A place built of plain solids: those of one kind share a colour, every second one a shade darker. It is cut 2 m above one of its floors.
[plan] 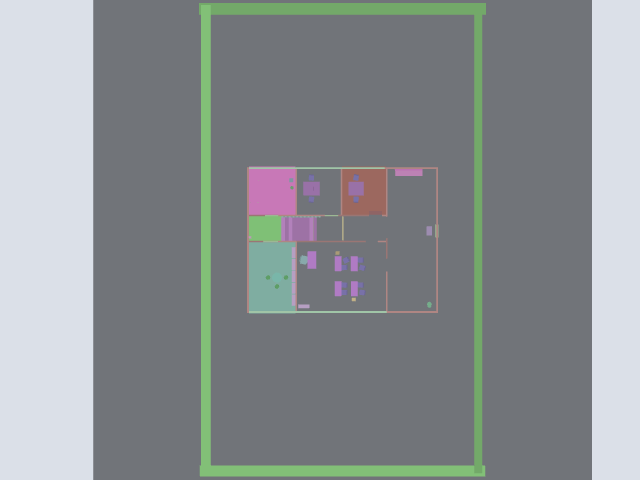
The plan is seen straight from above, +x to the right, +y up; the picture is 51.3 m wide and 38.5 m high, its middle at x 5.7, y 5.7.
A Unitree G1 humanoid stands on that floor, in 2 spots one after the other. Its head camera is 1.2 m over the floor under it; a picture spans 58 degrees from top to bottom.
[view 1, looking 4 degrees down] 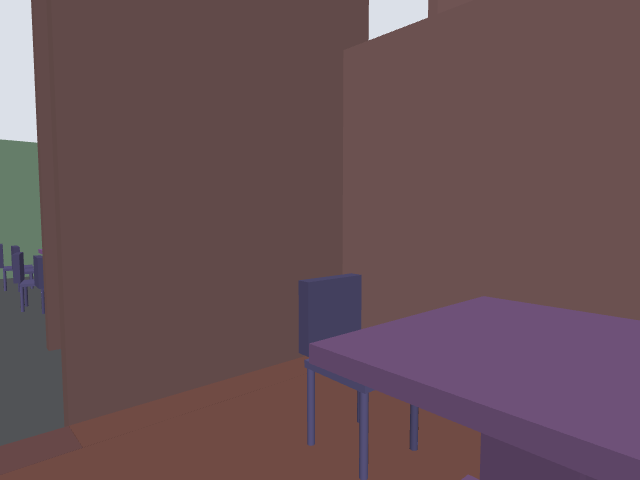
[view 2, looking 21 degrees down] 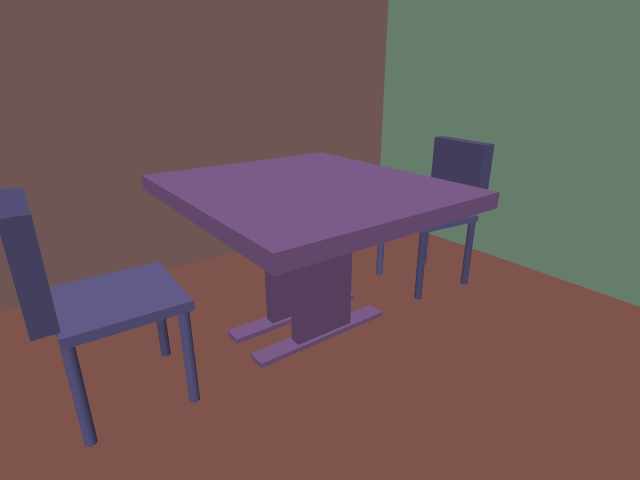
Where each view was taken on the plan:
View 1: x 10.15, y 10.39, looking -132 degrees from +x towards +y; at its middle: wall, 3.60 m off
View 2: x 10.15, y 8.72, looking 143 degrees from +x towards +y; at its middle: meeting_table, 1.28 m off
